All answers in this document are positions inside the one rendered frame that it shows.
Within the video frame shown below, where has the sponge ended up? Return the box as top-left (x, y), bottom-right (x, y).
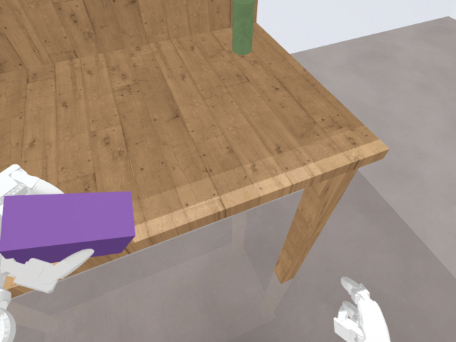
top-left (0, 191), bottom-right (135, 264)

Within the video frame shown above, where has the robot left hand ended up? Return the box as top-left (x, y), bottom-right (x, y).
top-left (0, 165), bottom-right (94, 294)

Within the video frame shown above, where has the table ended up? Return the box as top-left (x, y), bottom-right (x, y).
top-left (0, 0), bottom-right (389, 298)

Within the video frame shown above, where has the robot left forearm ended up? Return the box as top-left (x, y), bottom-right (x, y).
top-left (0, 287), bottom-right (16, 342)

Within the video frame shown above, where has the robot right hand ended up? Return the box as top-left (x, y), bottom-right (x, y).
top-left (333, 276), bottom-right (390, 342)

